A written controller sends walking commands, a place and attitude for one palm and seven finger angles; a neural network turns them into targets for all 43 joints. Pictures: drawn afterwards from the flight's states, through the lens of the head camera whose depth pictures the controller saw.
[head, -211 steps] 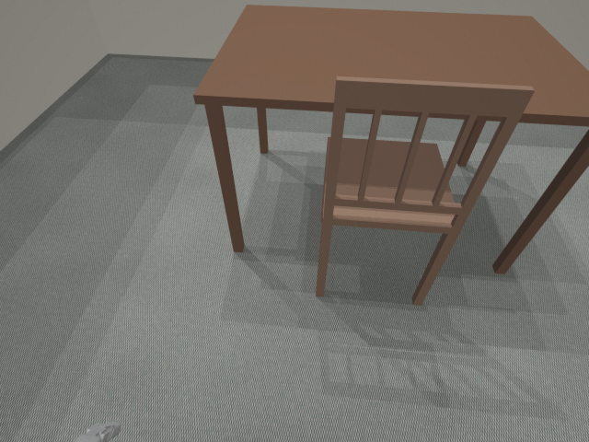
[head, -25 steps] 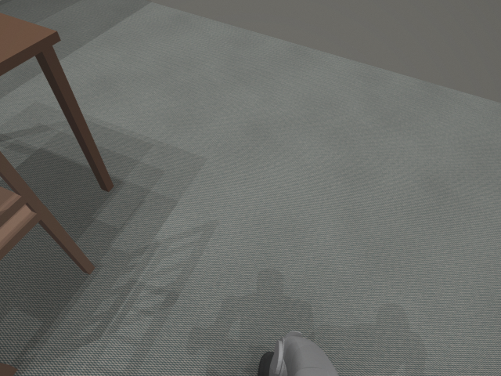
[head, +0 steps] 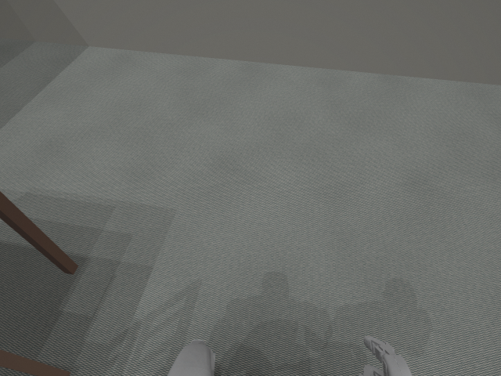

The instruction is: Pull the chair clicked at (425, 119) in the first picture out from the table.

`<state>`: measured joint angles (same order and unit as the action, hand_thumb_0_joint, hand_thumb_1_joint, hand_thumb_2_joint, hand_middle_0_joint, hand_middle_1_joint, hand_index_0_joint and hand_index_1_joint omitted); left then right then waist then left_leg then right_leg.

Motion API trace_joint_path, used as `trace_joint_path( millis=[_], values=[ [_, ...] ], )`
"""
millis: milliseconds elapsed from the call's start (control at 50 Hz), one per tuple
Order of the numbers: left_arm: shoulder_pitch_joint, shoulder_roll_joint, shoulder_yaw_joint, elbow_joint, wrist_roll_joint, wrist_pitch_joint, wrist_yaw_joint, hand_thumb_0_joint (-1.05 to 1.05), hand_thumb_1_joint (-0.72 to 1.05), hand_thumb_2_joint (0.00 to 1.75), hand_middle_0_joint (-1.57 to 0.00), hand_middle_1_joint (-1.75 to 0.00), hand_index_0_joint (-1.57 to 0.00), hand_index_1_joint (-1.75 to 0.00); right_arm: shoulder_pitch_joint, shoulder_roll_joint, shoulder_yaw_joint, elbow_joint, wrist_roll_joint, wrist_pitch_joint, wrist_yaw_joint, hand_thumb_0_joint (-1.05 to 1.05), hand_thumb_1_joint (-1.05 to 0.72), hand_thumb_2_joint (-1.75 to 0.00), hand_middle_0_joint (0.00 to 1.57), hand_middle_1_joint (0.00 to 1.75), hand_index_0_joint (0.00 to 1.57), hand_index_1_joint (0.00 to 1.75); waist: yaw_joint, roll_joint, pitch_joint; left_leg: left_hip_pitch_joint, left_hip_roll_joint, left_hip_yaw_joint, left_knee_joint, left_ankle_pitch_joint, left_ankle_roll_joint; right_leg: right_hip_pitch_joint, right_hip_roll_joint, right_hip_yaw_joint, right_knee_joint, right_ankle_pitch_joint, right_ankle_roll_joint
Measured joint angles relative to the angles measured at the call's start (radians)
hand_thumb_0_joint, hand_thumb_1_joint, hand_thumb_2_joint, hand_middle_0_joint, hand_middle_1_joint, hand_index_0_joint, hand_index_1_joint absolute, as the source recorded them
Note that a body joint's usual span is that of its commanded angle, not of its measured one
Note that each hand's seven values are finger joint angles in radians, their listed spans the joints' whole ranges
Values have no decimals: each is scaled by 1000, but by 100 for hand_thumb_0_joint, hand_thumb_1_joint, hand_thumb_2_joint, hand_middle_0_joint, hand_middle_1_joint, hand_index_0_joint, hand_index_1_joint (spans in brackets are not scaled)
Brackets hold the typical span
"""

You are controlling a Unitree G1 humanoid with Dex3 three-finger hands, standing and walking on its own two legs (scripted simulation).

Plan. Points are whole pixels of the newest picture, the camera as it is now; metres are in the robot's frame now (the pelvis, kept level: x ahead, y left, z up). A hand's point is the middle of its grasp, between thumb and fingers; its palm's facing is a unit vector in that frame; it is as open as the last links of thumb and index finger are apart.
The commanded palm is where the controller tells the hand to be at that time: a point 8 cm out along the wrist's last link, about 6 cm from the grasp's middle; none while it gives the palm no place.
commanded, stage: walk to a spot facing it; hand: left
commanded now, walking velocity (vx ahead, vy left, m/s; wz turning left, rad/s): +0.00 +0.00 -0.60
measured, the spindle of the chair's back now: out of the picture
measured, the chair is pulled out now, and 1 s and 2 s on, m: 0.00 0.00 0.00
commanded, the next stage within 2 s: turn to face it in 1.96 s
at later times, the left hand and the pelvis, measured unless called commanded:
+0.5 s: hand (158, 301) +0.26 +0.23 -0.16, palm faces -0.29 -0.93 -0.22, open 7.4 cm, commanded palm none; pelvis +0.11 +0.06 +0.00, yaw -20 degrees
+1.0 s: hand (210, 279) +0.32 +0.13 -0.16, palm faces -0.56 -0.79 -0.23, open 7.4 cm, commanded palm none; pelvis +0.13 +0.03 +0.00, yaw -38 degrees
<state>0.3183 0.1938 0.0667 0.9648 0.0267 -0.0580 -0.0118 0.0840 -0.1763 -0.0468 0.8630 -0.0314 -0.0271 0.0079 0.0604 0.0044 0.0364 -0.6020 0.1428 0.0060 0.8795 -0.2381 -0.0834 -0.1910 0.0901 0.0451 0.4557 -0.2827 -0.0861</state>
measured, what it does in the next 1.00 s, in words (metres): walks ahead, turning right: left foot, then right foot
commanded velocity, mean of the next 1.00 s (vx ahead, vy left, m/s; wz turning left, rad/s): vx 0.00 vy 0.00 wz -0.60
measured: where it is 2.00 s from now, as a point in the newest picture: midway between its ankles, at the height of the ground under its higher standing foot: outside the picture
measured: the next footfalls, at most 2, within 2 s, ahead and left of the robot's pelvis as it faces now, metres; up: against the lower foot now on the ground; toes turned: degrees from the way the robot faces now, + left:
left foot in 0.12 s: +0.18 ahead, +0.15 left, +0.00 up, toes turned +0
right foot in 0.62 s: +0.12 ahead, -0.09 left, +0.00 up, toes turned -33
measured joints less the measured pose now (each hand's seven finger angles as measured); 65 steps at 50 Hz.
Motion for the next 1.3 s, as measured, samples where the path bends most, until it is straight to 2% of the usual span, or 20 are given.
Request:
trace_joint_path(
  millis=[80,120,140,180,220,300,480,580,620,640,660,700,740,860,980,1060,1100,1140,1200,1300],
  values=[
    [46,3,5,0,0,13,7,1,90,90,-20,-30,-20,-30,-32,-2,7,-8,8,3,-2,1,-91,-90,20,30,20,30,38,-9,2,96,-60,28,-166,-40,8,31,-7,48,34,-64,29],
    [76,9,10,6,-4,25,12,1,90,90,-20,-30,-20,-30,-38,2,16,-18,9,-2,-6,1,-91,-90,20,30,20,30,47,-18,-3,180,-85,51,-295,20,18,28,-5,80,96,-116,47],
    [83,14,14,13,-11,33,13,1,90,90,-20,-30,-20,-30,-42,6,20,-22,5,-11,-9,1,-91,-90,20,30,20,30,43,-25,-1,196,-86,66,-312,88,52,0,-1,87,177,-142,55],
    [70,31,23,33,-16,49,15,1,91,90,-20,-30,-20,-30,-44,21,35,-28,4,-18,-12,1,-91,-90,21,30,20,30,43,-55,23,215,-81,111,-257,32,96,-96,-18,60,453,-233,82],
    [58,45,30,39,-11,64,14,1,91,90,-20,-30,-19,-30,-24,34,47,-30,4,-15,-14,1,-91,-90,21,30,21,30,35,-70,30,259,-65,149,-261,-23,108,-187,-43,9,660,-242,108],
    [1,64,40,13,1,95,-4,1,91,90,-20,-30,-19,-30,40,38,45,-6,4,-8,-26,1,-91,-90,21,30,21,30,5,-63,38,331,-39,187,-329,-20,104,-307,-106,-66,796,-152,140],
    [-126,56,42,-56,3,124,-19,1,91,90,-20,-30,-19,-30,166,-19,-3,70,3,24,-29,0,-92,-90,21,30,21,30,-54,-27,41,405,-1,302,-386,-36,98,-329,-184,-108,552,-55,163],
    [-186,44,28,-75,3,116,-20,1,91,90,-20,-30,-19,-30,209,-50,-22,88,-4,33,-19,1,-92,-90,20,30,20,30,-97,0,48,401,35,366,-323,-86,69,-229,-170,-142,331,-81,142],
    [-200,42,18,-89,4,101,-20,1,91,90,-20,-30,-19,-30,232,-60,-28,91,-2,38,-14,1,-91,-90,20,30,20,30,-105,13,45,383,60,384,-255,-126,48,-157,-153,-157,200,-17,122],
    [-209,39,13,-93,6,86,-17,1,91,90,-20,-30,-19,-30,239,-67,-29,92,1,44,-11,1,-91,-90,20,30,20,30,-104,26,45,355,81,369,-187,-151,38,-147,-138,-158,178,-21,78],
    [-218,33,7,-94,3,73,-12,1,91,90,-20,-30,-19,-30,235,-75,-30,96,4,56,-11,1,-91,-90,20,30,20,30,-106,41,53,311,83,308,-84,-219,26,-159,-125,-153,201,-35,55],
    [-225,19,-5,-97,-5,61,-2,1,91,90,-20,-30,-19,-30,225,-81,-28,99,8,76,-19,1,-91,-90,20,30,20,30,-112,53,62,224,48,182,119,-295,12,-156,-117,-142,214,-49,40],
    [-216,8,-9,-96,-10,61,7,1,91,90,-20,-30,-19,-30,209,-78,-25,100,8,85,-22,1,-91,-90,20,30,20,30,-107,52,60,166,22,114,239,-264,1,-132,-107,-120,177,-31,44],
    [-177,-8,-16,-73,-9,74,9,1,90,90,-20,-30,-20,-30,146,-53,-15,61,5,79,-21,1,-91,-90,20,30,20,30,-99,38,34,98,-4,38,220,-139,-26,-88,-77,-53,66,35,40],
    [-145,-8,-11,-68,-2,85,3,1,90,90,-21,-30,-20,-30,85,-34,-10,31,10,72,-20,1,-91,-90,20,30,20,30,-60,12,28,150,-52,28,27,-154,-20,-103,-50,17,56,55,54],
    [-123,10,2,-63,-2,99,6,1,90,90,-21,-30,-20,-30,65,-22,-3,9,18,53,-26,1,-91,-90,20,30,20,30,-37,-19,24,255,-100,38,-211,-115,0,-138,-33,67,94,48,80],
    [-114,26,12,-59,-10,111,6,1,90,90,-21,-30,-20,-30,68,-14,2,1,16,36,-29,1,-91,-90,20,30,20,30,-37,-40,20,295,-107,52,-304,-58,43,-174,-23,85,166,-13,93],
    [-111,43,24,-52,-6,122,3,1,90,90,-20,-30,-20,-30,75,-3,14,-5,9,37,-27,1,-91,-90,20,30,20,30,-31,-60,27,303,-99,80,-295,-56,85,-234,-23,59,352,-141,110],
    [-97,63,39,-42,3,126,-12,1,91,90,-20,-30,-20,-30,91,9,24,-4,3,39,-31,1,-91,-90,21,30,20,30,-27,-70,28,341,-78,118,-345,-39,99,-303,-47,8,604,-137,137],
    [-79,69,43,-29,0,135,-22,1,91,90,-20,-30,-19,-30,115,12,20,5,4,34,-34,1,-91,-90,21,30,21,30,-32,-51,29,381,-47,174,-402,-15,98,-302,-102,-34,688,-110,165]
  ],
)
